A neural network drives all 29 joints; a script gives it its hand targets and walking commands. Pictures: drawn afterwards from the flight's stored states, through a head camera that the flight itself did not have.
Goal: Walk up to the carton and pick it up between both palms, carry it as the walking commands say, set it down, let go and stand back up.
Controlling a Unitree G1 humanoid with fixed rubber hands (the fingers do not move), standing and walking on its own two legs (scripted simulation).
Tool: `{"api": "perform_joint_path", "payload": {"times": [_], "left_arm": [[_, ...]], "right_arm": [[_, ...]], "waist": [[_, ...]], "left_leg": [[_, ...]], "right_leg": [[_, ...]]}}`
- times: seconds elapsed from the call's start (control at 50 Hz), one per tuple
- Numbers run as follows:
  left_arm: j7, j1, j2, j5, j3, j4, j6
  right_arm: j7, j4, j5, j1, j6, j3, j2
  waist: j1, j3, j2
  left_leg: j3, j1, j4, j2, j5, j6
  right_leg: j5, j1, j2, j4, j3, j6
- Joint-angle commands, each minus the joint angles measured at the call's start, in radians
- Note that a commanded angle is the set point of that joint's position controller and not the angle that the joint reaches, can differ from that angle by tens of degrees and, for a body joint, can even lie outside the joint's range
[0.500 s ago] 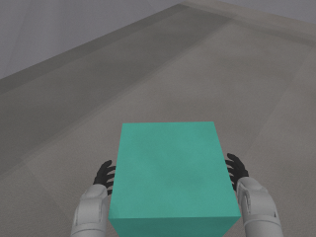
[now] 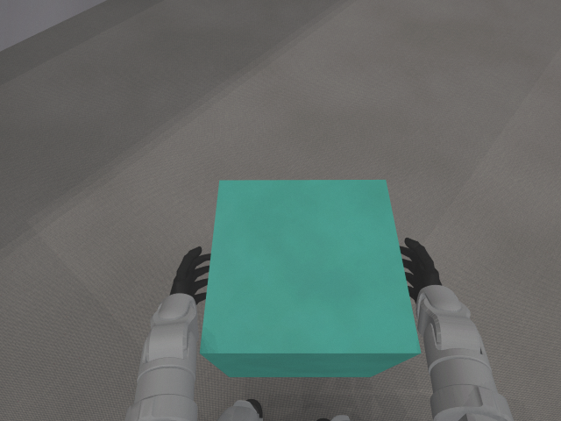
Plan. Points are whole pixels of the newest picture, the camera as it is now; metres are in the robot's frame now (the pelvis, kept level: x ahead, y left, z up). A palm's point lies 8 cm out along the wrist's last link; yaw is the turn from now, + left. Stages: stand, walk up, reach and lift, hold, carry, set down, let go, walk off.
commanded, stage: set down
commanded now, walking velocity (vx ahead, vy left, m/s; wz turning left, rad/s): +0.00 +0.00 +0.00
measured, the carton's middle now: (301, 286) +0.35 +0.01 -0.13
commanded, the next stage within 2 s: none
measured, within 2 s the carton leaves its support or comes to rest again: neither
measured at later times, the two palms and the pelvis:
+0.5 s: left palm (193, 297) +0.32 +0.19 -0.14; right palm (397, 278) +0.37 -0.16 -0.12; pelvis -0.05 +0.01 -0.08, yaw +0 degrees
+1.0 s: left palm (198, 295) +0.35 +0.21 -0.23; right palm (373, 276) +0.41 -0.15 -0.22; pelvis -0.05 -0.01 -0.15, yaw +0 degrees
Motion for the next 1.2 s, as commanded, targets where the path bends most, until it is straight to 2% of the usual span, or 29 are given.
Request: {"api": "perform_joint_path", "payload": {"times": [0.0, 0.06, 0.08, 0.1, 0.16, 0.22, 0.24, 0.26, 0.28, 0.42, 0.44, 0.52, 0.54, 0.56, 0.58, 0.62, 0.64, 0.66, 0.7, 0.74, 0.78, 0.92, 0.94, 0.98, 1.0, 1.1, 1.12, 1.14, 1.18], "left_arm": [[-0.168, -0.641, -0.818, -0.19, -0.555, -0.074, -0.13], [-0.17, -0.75, -0.817, -0.167, -0.541, -0.063, -0.132], [-0.177, -0.735, -0.829, -0.184, -0.563, -0.05, -0.122], [-0.179, -0.764, -0.81, -0.167, -0.538, -0.048, -0.115], [-0.2, -0.813, -0.86, -0.176, -0.551, -0.03, -0.07], [-0.213, -0.824, -0.895, -0.146, -0.518, -0.006, -0.021], [-0.221, -0.862, -0.912, -0.192, -0.562, -0.029, -0.018], [-0.221, -0.901, -0.914, -0.178, -0.54, -0.039, -0.013], [-0.218, -0.895, -0.914, -0.172, -0.52, -0.02, -0.01], [-0.208, -0.99, -0.878, -0.17, -0.463, 0.04, -0.015], [-0.21, -1.025, -0.901, -0.179, -0.489, 0.015, -0.023], [-0.21, -0.997, -0.868, -0.164, -0.428, 0.065, -0.012], [-0.217, -1.051, -0.83, -0.163, -0.443, 0.026, -0.016], [-0.22, -0.986, -0.826, -0.138, -0.407, 0.063, -0.009], [-0.224, -0.974, -0.851, -0.177, -0.449, 0.011, -0.013], [-0.241, -1.022, -0.8, -0.178, -0.438, 0.021, -0.017], [-0.247, -1.024, -0.829, -0.189, -0.429, 0.042, -0.016], [-0.251, -1.003, -0.814, -0.188, -0.447, 0.005, -0.024], [-0.257, -0.963, -0.8, -0.196, -0.445, 0.049, -0.036], [-0.248, -0.964, -0.771, -0.208, -0.44, 0.033, -0.052], [-0.251, -1.017, -0.781, -0.206, -0.415, 0.064, -0.061], [-0.219, -1.065, -0.773, -0.26, -0.503, 0.02, -0.075], [-0.212, -1.077, -0.725, -0.244, -0.467, 0.03, -0.077], [-0.196, -1.124, -0.757, -0.253, -0.471, 0.042, -0.07], [-0.196, -1.064, -0.735, -0.25, -0.466, 0.039, -0.064], [-0.154, -1.163, -0.746, -0.254, -0.471, 0.024, -0.061], [-0.153, -1.205, -0.727, -0.265, -0.472, 0.01, -0.061], [-0.146, -1.175, -0.75, -0.245, -0.458, 0.021, -0.05], [-0.136, -1.254, -0.761, -0.265, -0.465, 0.015, -0.055]], "right_arm": [[0.177, -0.061, 0.153, -0.596, -0.111, 0.507, 0.868], [0.19, 0.017, 0.158, -0.644, -0.11, 0.499, 0.892], [0.192, 0.006, 0.134, -0.63, -0.104, 0.478, 0.877], [0.191, 0.017, 0.143, -0.652, -0.091, 0.489, 0.904], [0.212, 0.043, 0.116, -0.707, -0.052, 0.453, 0.896], [0.261, 0.101, 0.108, -0.726, -0.015, 0.409, 0.911], [0.263, 0.056, 0.11, -0.75, -0.015, 0.408, 0.926], [0.274, 0.114, 0.118, -0.742, -0.008, 0.385, 0.923], [0.287, 0.124, 0.109, -0.773, -0.003, 0.384, 0.92], [0.294, 0.14, 0.145, -0.912, -0.008, 0.378, 0.925], [0.287, 0.132, 0.133, -0.929, -0.008, 0.367, 0.935], [0.266, 0.156, 0.145, -0.927, 0.005, 0.376, 0.932], [0.259, 0.199, 0.123, -0.878, 0.012, 0.344, 0.963], [0.261, 0.208, 0.128, -0.859, 0.016, 0.349, 0.944], [0.252, 0.175, 0.143, -0.814, 0.022, 0.38, 0.959], [0.238, 0.135, 0.153, -0.886, 0.016, 0.396, 0.955], [0.231, 0.177, 0.141, -0.849, 0.016, 0.391, 0.949], [0.219, 0.134, 0.175, -0.87, 0.009, 0.428, 0.995], [0.196, 0.094, 0.176, -0.86, -0.006, 0.432, 0.974], [0.182, 0.057, 0.203, -0.898, -0.023, 0.484, 0.946], [0.169, 0.173, 0.16, -0.846, -0.019, 0.423, 0.951], [0.139, 0.097, 0.194, -0.944, -0.063, 0.458, 0.862], [0.14, 0.102, 0.202, -0.978, -0.064, 0.453, 0.863], [0.14, 0.18, 0.179, -0.941, -0.049, 0.406, 0.826], [0.141, 0.132, 0.19, -0.964, -0.052, 0.42, 0.825], [0.153, 0.121, 0.241, -1.109, -0.051, 0.449, 0.854], [0.162, 0.113, 0.239, -1.107, -0.043, 0.452, 0.832], [0.168, 0.151, 0.253, -1.089, -0.037, 0.442, 0.855], [0.174, 0.11, 0.257, -1.164, -0.043, 0.446, 0.842]], "waist": [[0.009, -0.647, 0.01], [0.057, -0.714, 0.06], [-0.019, -0.724, 0.01], [0.041, -0.722, 0.035], [-0.009, -0.758, 0.049], [0.033, -0.773, 0.062], [-0.041, -0.826, 0.048], [0.006, -0.829, 0.111], [0.011, -0.801, 0.052], [0.051, -0.816, 0.029], [0.027, -0.872, 0.021], [0.059, -0.893, -0.001], [0.03, -0.889, -0.012], [0.092, -0.906, 0.029], [0.029, -0.975, 0.002], [0.066, -1.006, 0.004], [0.032, -0.992, -0.012], [0.088, -1.065, -0.029], [0.052, -1.085, -0.036], [0.082, -1.12, -0.037], [0.05, -1.03, 0.002], [-0.002, -1.183, 0.05], [0.045, -1.13, 0.016], [-0.006, -1.073, 0.054], [0.015, -1.084, -0.003], [0.087, -1.185, 0.037], [0.06, -1.203, 0.039], [0.108, -1.213, 0.076], [0.054, -1.231, 0.025]], "left_leg": [[-0.032, 0.275, 0.134, -0.073, 0.397, 0.013], [-0.004, 0.197, 0.19, -0.075, 0.306, 0.01], [-0.018, 0.211, 0.191, -0.069, 0.26, 0.015], [0.001, 0.175, 0.214, -0.071, 0.236, 0.013], [0.008, 0.159, 0.238, -0.07, 0.121, 0.006], [0.002, 0.149, 0.248, -0.069, 0.062, -0.009], [0.007, 0.16, 0.265, -0.069, 0.029, -0.008], [0.005, 0.145, 0.273, -0.071, 0.081, -0.021], [-0.005, 0.135, 0.279, -0.062, 0.028, -0.017], [0.016, -0.065, 0.363, -0.084, -0.011, -0.006], [0.013, -0.061, 0.375, -0.09, -0.04, 0.001], [0.035, -0.129, 0.427, -0.088, -0.015, 0.007], [0.039, -0.188, 0.444, -0.101, -0.012, 0.013], [0.045, -0.177, 0.456, -0.107, 0.061, 0.013], [0.045, -0.13, 0.475, -0.106, 0.107, 0.013], [0.062, -0.262, 0.517, -0.116, 0.13, 0.006], [0.051, -0.264, 0.505, -0.109, 0.13, 0.007], [0.062, -0.311, 0.538, -0.117, 0.177, 0.008], [0.056, -0.352, 0.548, -0.118, 0.207, 0.01], [0.051, -0.379, 0.584, -0.112, 0.26, 0.001], [0.07, -0.484, 0.609, -0.118, 0.176, -0.006], [0.059, -0.424, 0.688, -0.108, 0.263, -0.03], [0.055, -0.457, 0.695, -0.108, 0.231, -0.026], [0.059, -0.466, 0.704, -0.106, 0.132, -0.027], [0.061, -0.507, 0.726, -0.107, 0.128, -0.029], [0.073, -0.464, 0.752, -0.115, 0.127, -0.03], [0.072, -0.449, 0.768, -0.114, 0.128, -0.035], [0.078, -0.438, 0.772, -0.12, 0.11, -0.03], [0.071, -0.44, 0.796, -0.11, 0.108, -0.032]], "right_leg": [[0.334, -0.072, 0.054, 0.062, 0.026, -0.005], [0.226, -0.18, 0.058, 0.132, 0.015, -0.009], [0.196, -0.21, 0.07, 0.136, -0.006, -0.01], [0.167, -0.224, 0.066, 0.15, 0.01, -0.011], [0.051, -0.272, 0.071, 0.161, -0.009, -0.02], [-0.019, -0.428, 0.082, 0.21, -0.042, -0.037], [-0.017, -0.415, 0.08, 0.23, -0.049, -0.036], [0.008, -0.466, 0.078, 0.252, -0.041, -0.042], [-0.024, -0.513, 0.085, 0.262, -0.06, -0.04], [-0.065, -0.593, 0.082, 0.347, -0.052, -0.035], [-0.065, -0.587, 0.087, 0.365, -0.063, -0.03], [-0.048, -0.593, 0.092, 0.398, -0.049, -0.02], [-0.033, -0.566, 0.09, 0.388, -0.044, -0.021], [0.003, -0.586, 0.081, 0.393, -0.023, -0.019], [0.061, -0.555, 0.092, 0.403, -0.03, -0.007], [0.109, -0.542, 0.084, 0.445, -0.029, 0.002], [0.138, -0.528, 0.083, 0.439, -0.027, 0.008], [0.198, -0.477, 0.085, 0.457, -0.032, 0.009], [0.255, -0.483, 0.087, 0.482, -0.034, 0.029], [0.292, -0.524, 0.085, 0.522, -0.024, 0.036], [0.259, -0.522, 0.075, 0.503, -0.001, 0.024], [0.249, -0.653, 0.106, 0.59, -0.054, 0.022], [0.198, -0.709, 0.111, 0.614, -0.057, 0.025], [0.098, -0.781, 0.109, 0.607, -0.067, 0.019], [0.111, -0.74, 0.106, 0.609, -0.073, 0.012], [0.057, -0.81, 0.119, 0.692, -0.091, 0.022], [0.062, -0.823, 0.123, 0.706, -0.094, 0.024], [0.034, -0.855, 0.115, 0.714, -0.094, 0.018], [0.011, -0.885, 0.133, 0.741, -0.114, 0.018]]}}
